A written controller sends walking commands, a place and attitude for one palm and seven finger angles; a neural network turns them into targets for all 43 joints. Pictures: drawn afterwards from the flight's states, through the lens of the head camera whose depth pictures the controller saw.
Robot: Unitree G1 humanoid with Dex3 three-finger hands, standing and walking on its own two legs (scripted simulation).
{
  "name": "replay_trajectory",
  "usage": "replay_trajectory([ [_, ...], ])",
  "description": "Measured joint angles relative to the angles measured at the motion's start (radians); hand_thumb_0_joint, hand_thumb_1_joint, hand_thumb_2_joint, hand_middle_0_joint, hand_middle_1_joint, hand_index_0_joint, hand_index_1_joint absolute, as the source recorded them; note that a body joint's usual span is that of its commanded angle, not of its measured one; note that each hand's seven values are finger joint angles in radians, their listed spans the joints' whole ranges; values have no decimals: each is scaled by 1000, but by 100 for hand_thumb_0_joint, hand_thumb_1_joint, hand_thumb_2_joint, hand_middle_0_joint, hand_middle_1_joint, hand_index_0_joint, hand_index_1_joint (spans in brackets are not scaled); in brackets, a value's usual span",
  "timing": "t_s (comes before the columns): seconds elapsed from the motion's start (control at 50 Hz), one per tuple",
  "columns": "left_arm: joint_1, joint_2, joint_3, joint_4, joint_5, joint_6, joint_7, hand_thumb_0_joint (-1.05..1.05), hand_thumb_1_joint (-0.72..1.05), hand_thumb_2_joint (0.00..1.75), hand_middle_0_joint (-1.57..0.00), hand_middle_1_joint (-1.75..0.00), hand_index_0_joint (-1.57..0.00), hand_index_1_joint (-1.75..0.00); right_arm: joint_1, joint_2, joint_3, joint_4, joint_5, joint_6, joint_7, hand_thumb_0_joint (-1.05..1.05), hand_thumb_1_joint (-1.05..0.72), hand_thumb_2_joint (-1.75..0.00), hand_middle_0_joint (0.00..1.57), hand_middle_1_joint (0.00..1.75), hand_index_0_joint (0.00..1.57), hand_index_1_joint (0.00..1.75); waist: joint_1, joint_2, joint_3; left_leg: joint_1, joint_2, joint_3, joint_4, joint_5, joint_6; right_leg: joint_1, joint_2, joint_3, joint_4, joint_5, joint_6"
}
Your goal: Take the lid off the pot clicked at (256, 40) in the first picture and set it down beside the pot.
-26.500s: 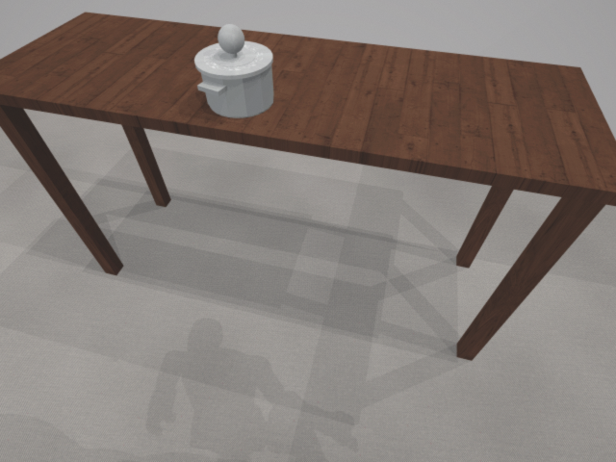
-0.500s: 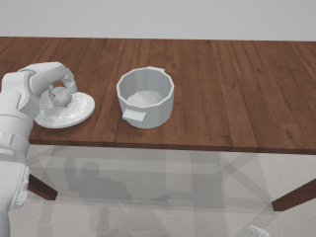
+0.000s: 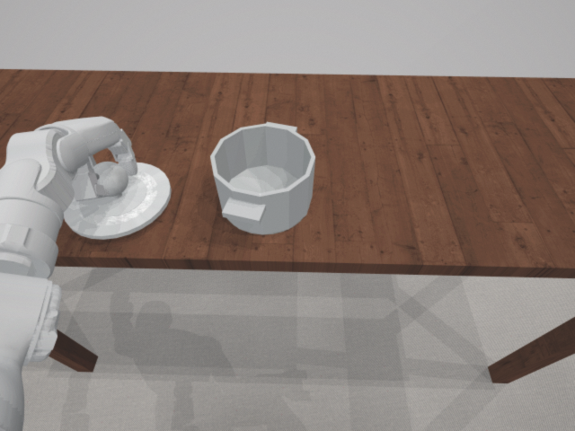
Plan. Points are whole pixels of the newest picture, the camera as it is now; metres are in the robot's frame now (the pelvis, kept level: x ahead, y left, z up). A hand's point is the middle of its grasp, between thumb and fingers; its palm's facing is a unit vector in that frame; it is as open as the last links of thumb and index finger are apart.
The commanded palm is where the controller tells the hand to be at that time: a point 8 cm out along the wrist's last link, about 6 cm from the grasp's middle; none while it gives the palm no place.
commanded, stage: lower the lid onto the table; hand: left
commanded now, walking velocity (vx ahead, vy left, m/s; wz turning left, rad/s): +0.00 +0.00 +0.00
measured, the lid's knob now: (108, 179) +0.46 +0.26 +0.09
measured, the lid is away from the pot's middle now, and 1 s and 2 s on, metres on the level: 0.23 0.23 0.23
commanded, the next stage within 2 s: open the fingers wide in 0.02 s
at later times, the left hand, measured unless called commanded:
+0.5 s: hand (99, 179) +0.44 +0.26 +0.11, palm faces -0.39 -0.03 -0.92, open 8.5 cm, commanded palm +0.45 +0.26 +0.17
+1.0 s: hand (103, 181) +0.45 +0.26 +0.10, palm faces -0.38 -0.03 -0.93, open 10.3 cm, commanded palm +0.44 +0.26 +0.17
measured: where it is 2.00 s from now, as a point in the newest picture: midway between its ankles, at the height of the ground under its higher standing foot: outside the picture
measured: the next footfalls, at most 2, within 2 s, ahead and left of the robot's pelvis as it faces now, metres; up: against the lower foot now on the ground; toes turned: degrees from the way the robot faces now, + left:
none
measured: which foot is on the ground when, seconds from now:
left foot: down 0.00-1.00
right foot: down 0.00-1.00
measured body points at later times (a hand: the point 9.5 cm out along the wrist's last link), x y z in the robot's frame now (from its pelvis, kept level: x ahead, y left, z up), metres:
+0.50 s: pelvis +0.00 +0.00 +0.00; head +0.05 -0.01 +0.44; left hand +0.46 +0.26 +0.16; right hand +0.06 -0.27 -0.13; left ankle +0.00 +0.09 -0.74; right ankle -0.02 -0.14 -0.74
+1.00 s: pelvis +0.01 +0.00 +0.00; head +0.07 -0.01 +0.45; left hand +0.46 +0.26 +0.15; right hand +0.10 -0.27 -0.13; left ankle +0.00 +0.09 -0.74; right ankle -0.02 -0.14 -0.74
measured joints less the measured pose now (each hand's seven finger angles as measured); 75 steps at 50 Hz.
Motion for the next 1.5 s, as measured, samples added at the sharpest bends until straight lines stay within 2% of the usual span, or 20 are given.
replay_trajectory([
  [0.14, -34, 6, 5, 68, 7, -30, 8, 1, -1, 117, -90, -57, -78, -55, 7, 2, 3, 1, 0, 3, -9, 1, -91, -90, 20, 30, 20, 30, -7, -6, -8, -29, 2, 1, 26, -8, 1, -29, 2, 2, 23, -6, 0],
  [0.22, 31, 33, 24, -28, 29, -100, 44, 1, 0, 119, -89, -56, -77, -55, 15, 4, -5, -20, -5, 27, -10, 1, -91, -90, 20, 30, 20, 30, -3, -8, -12, -51, 7, 13, 42, -15, 1, -58, 6, 14, 45, -12, -4],
  [0.32, 74, 35, 57, -77, 10, -138, 75, 2, 2, 120, -86, -58, -73, -56, 18, 6, -6, -18, -1, 50, -9, 1, -91, -90, 20, 30, 20, 30, 8, -6, -8, -59, 7, 17, 45, -17, 2, -67, 6, 17, 49, -13, -4],
  [0.4, 68, 25, 57, -65, 12, -135, 88, 2, 4, 119, -84, -61, -72, -58, 12, 9, 0, -7, 3, 52, -9, 1, -91, -90, 20, 30, 20, 30, 13, -4, -11, -59, 6, 15, 39, -14, 2, -67, 6, 16, 43, -11, -4],
  [0.66, 115, 25, 78, -101, 17, -119, 94, 1, 7, 108, -74, -65, -68, -63, -15, 14, 5, -31, 1, 48, -8, 0, -91, -90, 20, 30, 20, 30, 5, 1, -9, -41, 9, 18, 20, -13, 1, -48, 9, 20, 20, -6, -1],
  [1.06, 176, 16, 83, -200, -4, -92, 100, 0, -10, 93, -53, -61, -53, -61, -39, 3, -1, -37, 0, 48, -1, 1, -91, -90, 20, 30, 20, 30, 16, 5, -7, -24, 10, 11, 5, -18, -3, -27, 10, 13, -1, -10, -2],
  [1.34, 167, 8, 73, -176, -3, -73, 100, 0, -14, 94, -52, -56, -52, -56, -44, 8, 6, -35, 2, 52, -4, 1, -91, -90, 20, 30, 20, 30, 16, 12, -9, -22, 12, 11, 8, -24, -6, -26, 12, 14, 5, -16, -3],
  [1.5, 165, 23, 99, -199, -4, -77, 98, 0, -15, 94, -53, -54, -53, -54, -36, 5, 6, -33, 2, 46, -12, 1, -91, -90, 20, 30, 20, 30, 10, 11, -9, -9, 14, 14, 0, -23, -6, -15, 14, 17, -3, -15, -3],
])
